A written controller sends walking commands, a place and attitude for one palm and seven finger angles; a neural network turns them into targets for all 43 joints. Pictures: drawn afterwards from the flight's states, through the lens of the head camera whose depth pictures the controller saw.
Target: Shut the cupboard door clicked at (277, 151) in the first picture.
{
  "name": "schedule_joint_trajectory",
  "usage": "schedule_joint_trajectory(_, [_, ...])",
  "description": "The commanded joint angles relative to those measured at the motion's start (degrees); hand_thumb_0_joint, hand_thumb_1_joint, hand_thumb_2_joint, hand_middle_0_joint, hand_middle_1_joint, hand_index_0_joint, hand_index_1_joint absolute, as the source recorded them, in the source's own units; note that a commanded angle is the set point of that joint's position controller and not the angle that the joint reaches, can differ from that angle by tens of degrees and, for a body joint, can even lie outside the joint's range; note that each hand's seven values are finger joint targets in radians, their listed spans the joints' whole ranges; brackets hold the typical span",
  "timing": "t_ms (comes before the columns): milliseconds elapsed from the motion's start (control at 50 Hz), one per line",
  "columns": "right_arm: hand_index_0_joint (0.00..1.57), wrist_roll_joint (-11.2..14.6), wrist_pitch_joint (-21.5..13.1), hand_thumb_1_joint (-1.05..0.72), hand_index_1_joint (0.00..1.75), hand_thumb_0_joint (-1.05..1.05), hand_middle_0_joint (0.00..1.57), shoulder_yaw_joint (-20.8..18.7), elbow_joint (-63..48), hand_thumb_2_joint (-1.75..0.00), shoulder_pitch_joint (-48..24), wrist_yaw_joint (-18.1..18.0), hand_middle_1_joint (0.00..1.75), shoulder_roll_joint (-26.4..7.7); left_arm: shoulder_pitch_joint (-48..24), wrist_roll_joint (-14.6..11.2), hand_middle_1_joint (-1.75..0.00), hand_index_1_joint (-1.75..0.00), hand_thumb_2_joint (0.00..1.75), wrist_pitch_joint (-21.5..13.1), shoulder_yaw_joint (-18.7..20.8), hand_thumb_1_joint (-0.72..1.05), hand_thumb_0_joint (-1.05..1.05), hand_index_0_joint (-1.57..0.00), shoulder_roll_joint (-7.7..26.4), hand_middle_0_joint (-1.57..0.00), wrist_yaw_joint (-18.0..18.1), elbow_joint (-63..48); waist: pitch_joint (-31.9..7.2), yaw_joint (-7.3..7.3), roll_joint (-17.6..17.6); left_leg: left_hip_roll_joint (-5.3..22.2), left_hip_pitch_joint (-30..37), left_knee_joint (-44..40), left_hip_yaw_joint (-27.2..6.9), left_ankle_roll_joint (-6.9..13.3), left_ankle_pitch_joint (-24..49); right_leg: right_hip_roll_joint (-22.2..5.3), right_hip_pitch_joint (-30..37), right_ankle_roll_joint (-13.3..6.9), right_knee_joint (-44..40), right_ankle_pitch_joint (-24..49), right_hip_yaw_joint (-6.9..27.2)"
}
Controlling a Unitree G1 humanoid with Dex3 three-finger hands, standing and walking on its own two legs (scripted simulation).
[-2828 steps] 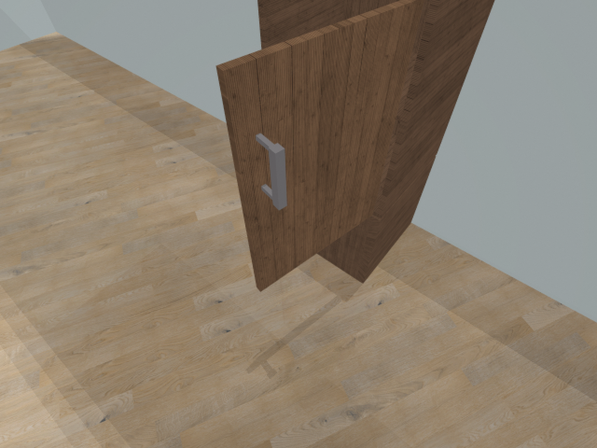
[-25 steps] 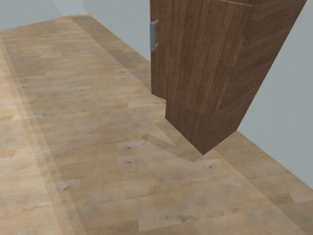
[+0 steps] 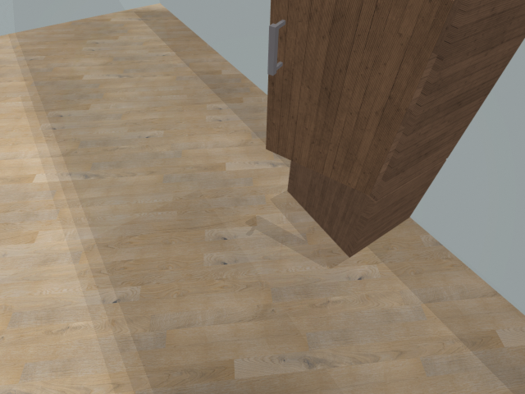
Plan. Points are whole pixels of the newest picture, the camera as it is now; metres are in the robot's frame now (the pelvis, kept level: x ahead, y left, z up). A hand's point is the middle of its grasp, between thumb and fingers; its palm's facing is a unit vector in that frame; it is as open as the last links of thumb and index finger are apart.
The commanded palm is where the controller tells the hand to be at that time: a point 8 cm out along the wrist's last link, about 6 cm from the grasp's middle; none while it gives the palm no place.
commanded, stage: walk to a spot facing it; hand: left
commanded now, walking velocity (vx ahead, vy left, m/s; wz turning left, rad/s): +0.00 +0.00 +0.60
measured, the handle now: (276, 48) +0.94 +0.00 +0.06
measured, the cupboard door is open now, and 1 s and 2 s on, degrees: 23 23 23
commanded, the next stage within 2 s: turn to face it in 1.80 s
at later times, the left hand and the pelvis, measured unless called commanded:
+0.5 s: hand out of the picture +0.04 +0.22 -0.15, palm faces +0.28 -0.92 -0.28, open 7.4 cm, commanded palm none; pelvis -0.01 -0.01 +0.00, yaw +17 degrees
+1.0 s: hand out of the picture -0.13 +0.13 -0.17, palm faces +0.65 -0.72 -0.24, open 7.4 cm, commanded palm none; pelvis -0.01 -0.03 -0.01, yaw +39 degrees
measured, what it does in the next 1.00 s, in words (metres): steps on the spot, turning left: right foot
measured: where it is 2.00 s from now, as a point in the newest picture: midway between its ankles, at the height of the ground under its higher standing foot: outside the picture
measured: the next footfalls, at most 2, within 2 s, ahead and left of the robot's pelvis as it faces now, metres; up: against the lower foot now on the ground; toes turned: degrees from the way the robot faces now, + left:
right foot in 0.56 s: +0.05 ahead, -0.14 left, +0.00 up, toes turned +21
left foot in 1.04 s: -0.06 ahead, +0.08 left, +0.00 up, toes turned +46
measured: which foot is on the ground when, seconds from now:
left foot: down 0.00-0.56, up 0.58-1.00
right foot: down 0.00-0.12, up 0.14-0.54, down 0.56-1.00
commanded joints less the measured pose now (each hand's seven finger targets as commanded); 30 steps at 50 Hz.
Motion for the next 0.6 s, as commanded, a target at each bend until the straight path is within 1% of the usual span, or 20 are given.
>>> schedule_joint_trajectory(0, [0.20,-0.1,0.2,-0.90,0.30,0.00,0.20,-2.0,-5.7,-0.90,-0.2,0.0,0.30,-4.7,2.4,0.7,-0.30,-0.30,0.90,-0.4,3.4,0.90,0.00,-0.20,10.9,-0.20,1.0,-4.8,-0.8,1.16,-10.7,1.9,-6.8,14.2,0.9,-1.7,-9.5,-18.2,-0.2,-10.1,-7.0,19.0,8.0])
schedule_joint_trajectory(20, [0.20,0.0,0.1,-0.90,0.30,0.00,0.20,-2.2,-6.4,-0.90,0.0,0.2,0.30,-5.1,1.4,1.0,-0.30,-0.30,0.90,-0.3,3.6,0.90,0.00,-0.20,10.9,-0.20,1.1,-5.6,-1.1,0.70,-10.3,3.0,-6.4,13.2,0.6,-1.7,-10.2,-18.8,-0.4,-9.9,-4.9,21.5,6.4])
schedule_joint_trajectory(40, [0.20,0.1,-0.1,-0.90,0.30,0.00,0.20,-2.2,-6.6,-0.90,0.9,0.5,0.30,-5.0,0.3,0.9,-0.30,-0.30,0.90,-0.3,3.7,0.90,0.00,-0.20,11.1,-0.20,1.1,-6.4,-1.2,-0.02,-9.1,3.8,-4.9,8.2,0.2,-1.7,-7.7,-18.4,-0.7,-8.5,-1.4,22.9,4.1])
schedule_joint_trajectory(60, [0.20,0.1,-0.4,-0.90,0.30,0.00,0.20,-2.4,-6.4,-0.90,2.8,0.6,0.30,-5.9,0.2,0.7,-0.30,-0.30,0.90,-0.1,3.8,0.90,0.00,-0.20,10.6,-0.20,0.9,-7.2,-2.4,-0.82,-3.9,4.6,0.2,1.7,-1.5,-0.9,4.9,-15.6,-3.6,-5.3,4.4,20.1,1.0])
schedule_joint_trajectory(80, [0.20,-0.4,-0.8,-0.90,0.30,0.00,0.20,-2.8,-6.4,-0.90,5.6,0.4,0.30,-9.1,1.7,0.1,-0.30,-0.30,0.90,0.3,3.6,0.90,0.00,-0.20,8.2,-0.20,0.6,-8.0,-3.3,-1.50,9.6,10.7,3.9,-5.7,-13.9,2.2,23.7,-8.1,-9.7,-0.4,14.9,6.8,-3.1])
schedule_joint_trajectory(100, [0.20,-1.0,-0.9,-0.90,0.30,0.00,0.20,-3.8,-6.0,-0.90,8.3,-0.4,0.30,-12.9,0.6,-0.4,-0.30,-0.30,0.90,0.7,3.0,0.90,0.00,-0.20,5.9,-0.20,0.7,-9.9,-3.3,-2.90,19.7,19.4,7.4,-12.2,-28.1,8.7,35.2,-0.7,-17.8,2.7,27.5,-19.1,-1.0])
schedule_joint_trajectory(120, [0.20,-1.0,-0.7,-0.90,0.30,0.00,0.20,-3.8,-4.6,-0.90,10.5,-0.8,0.30,-13.3,-2.7,0.3,-0.30,-0.30,0.90,1.3,2.8,0.90,0.00,-0.20,7.2,-0.20,1.0,-10.8,-3.9,-3.78,15.7,19.6,5.9,-14.0,-29.1,9.6,24.9,-0.9,-17.8,1.3,34.3,-18.9,6.2])
schedule_joint_trajectory(140, [0.20,-1.0,-0.8,-0.90,0.30,0.00,0.20,-3.9,-5.4,-0.90,9.1,-1.1,0.30,-12.7,-3.7,0.4,-0.30,-0.30,0.90,1.7,3.2,0.90,0.00,-0.20,7.0,-0.20,0.9,-10.8,-3.0,-2.88,13.4,18.2,4.0,-15.8,-28.5,7.5,15.9,-1.9,-20.5,1.0,36.8,-14.5,8.5])
schedule_joint_trajectory(160, [0.20,-1.0,-0.9,-0.90,0.30,0.00,0.20,-3.8,-6.7,-0.90,6.4,-1.4,0.30,-12.1,-3.3,0.5,-0.30,-0.30,0.90,1.5,3.5,0.90,0.00,-0.20,7.1,-0.20,0.6,-10.8,-3.0,-1.78,9.6,16.5,3.6,-15.5,-26.8,6.7,10.1,-2.0,-21.7,1.4,38.1,-10.1,9.3])
schedule_joint_trajectory(180, [0.20,-0.9,-1.1,-0.90,0.30,0.00,0.20,-3.5,-7.6,-0.90,4.3,-1.5,0.30,-11.7,-3.1,0.6,-0.30,-0.30,0.90,1.2,3.5,0.90,0.00,-0.20,7.1,-0.20,0.2,-10.8,-3.1,-0.95,7.6,14.4,3.8,-15.2,-24.2,6.2,8.8,-1.8,-22.2,2.0,38.5,-6.1,9.8])
schedule_joint_trajectory(220, [0.20,-0.7,-1.6,-0.90,0.30,0.00,0.20,-3.4,-8.6,-0.90,3.1,-1.6,0.30,-11.3,-2.2,0.5,-0.30,-0.30,0.90,0.5,3.5,0.90,0.00,-0.20,6.9,-0.20,-0.3,-10.7,-6.4,-0.23,3.8,12.3,6.7,-14.3,-21.8,6.7,11.6,-1.2,-22.2,2.8,37.2,-2.7,9.7])
schedule_joint_trajectory(300, [0.20,-0.6,-1.4,-0.90,0.30,0.00,0.20,-4.0,-9.2,-0.90,2.8,-1.4,0.30,-11.5,-2.3,0.5,-0.30,-0.30,0.90,0.6,3.4,0.90,0.00,-0.20,6.5,-0.20,-0.3,-11.9,-7.7,-0.57,5.5,10.9,8.1,-14.4,-21.7,7.5,10.7,-0.3,-21.2,3.7,31.4,-2.9,9.4])
schedule_joint_trajectory(400, [0.20,-1.0,-0.4,-0.90,0.30,0.00,0.20,-4.9,-10.1,-0.90,2.3,-0.8,0.30,-12.9,-4.1,0.2,-0.30,-0.30,0.90,0.8,3.0,0.90,0.00,-0.20,6.6,-0.20,-0.1,-13.8,-7.4,-1.42,8.9,10.0,6.3,-13.9,-25.6,8.6,8.5,1.9,-16.8,3.4,20.5,-6.7,9.0])
schedule_joint_trajectory(440, [0.20,-1.0,0.0,-0.90,0.30,0.00,0.20,-5.3,-11.0,-0.90,0.8,-0.5,0.30,-13.4,-2.4,0.0,-0.30,-0.30,0.90,0.8,2.9,0.90,0.00,-0.20,6.8,-0.20,0.0,-13.9,-7.7,-0.82,10.1,8.6,3.7,-13.5,-26.4,7.9,8.2,3.4,-11.3,2.9,13.8,-7.0,8.3])
schedule_joint_trajectory(480, [0.20,-0.8,0.4,-0.90,0.30,0.00,0.20,-5.6,-12.1,-0.90,-1.6,-0.3,0.30,-13.3,1.7,-0.2,-0.30,-0.30,0.90,0.8,3.2,0.90,0.00,-0.20,7.7,-0.20,0.1,-12.9,-7.7,0.99,10.4,6.4,-1.4,-12.9,-26.0,6.2,4.6,4.7,-3.9,2.2,5.9,-3.5,7.3])
schedule_joint_trajectory(500, [0.20,-0.5,0.6,-0.90,0.30,0.00,0.20,-5.7,-12.9,-0.90,-3.5,-0.2,0.30,-12.8,4.9,-0.1,-0.30,-0.30,0.90,0.6,3.5,0.90,0.00,-0.20,8.5,-0.20,0.3,-12.3,-7.4,2.74,9.0,4.4,-7.1,-11.4,-24.8,4.5,0.1,4.3,3.0,1.8,-1.3,0.6,6.9])
schedule_joint_trajectory(520, [0.20,0.0,0.7,-0.90,0.30,0.00,0.20,-5.6,-13.4,-0.90,-3.7,0.2,0.30,-10.8,7.2,0.3,-0.30,-0.30,0.90,0.1,4.1,0.90,0.00,-0.20,11.7,-0.20,0.5,-12.1,-8.2,3.78,2.6,0.1,-13.1,-5.5,-21.2,1.5,-5.4,-1.1,9.2,0.0,-10.2,-0.8,12.3])
schedule_joint_trajectory(540, [0.20,0.4,0.6,-0.90,0.30,0.00,0.20,-5.4,-14.2,-0.90,-2.4,0.3,0.30,-6.8,6.2,1.3,-0.30,-0.30,0.90,-0.3,5.1,0.90,0.00,-0.20,16.5,-0.20,0.9,-13.3,-6.9,3.57,-14.1,-7.5,-22.4,10.7,-10.6,-2.9,-14.6,-17.2,10.8,-6.3,-18.2,-10.5,31.0])
schedule_joint_trajectory(560, [0.20,-0.5,0.6,-0.90,0.30,0.00,0.20,-5.7,-14.4,-0.90,-3.2,0.5,0.30,-9.3,0.6,1.0,-0.30,-0.30,0.90,-0.1,4.3,0.90,0.00,-0.20,16.6,-0.20,1.2,-14.7,-2.2,2.16,-13.9,-6.1,-21.3,27.1,-7.7,-3.0,-18.4,-25.0,-1.4,-9.9,-19.2,-8.5,33.8])
schedule_joint_trajectory(580, [0.20,-0.9,1.1,-0.90,0.30,0.00,0.20,-5.7,-14.0,-0.90,-1.5,1.1,0.30,-9.4,-4.7,0.8,-0.30,-0.30,0.90,0.0,3.4,0.90,0.00,-0.20,14.4,-0.20,1.2,-16.2,-0.3,-0.79,-9.1,-4.4,-18.4,35.5,-8.9,-2.4,-15.0,-22.2,-9.0,-10.0,-18.3,-7.9,26.9])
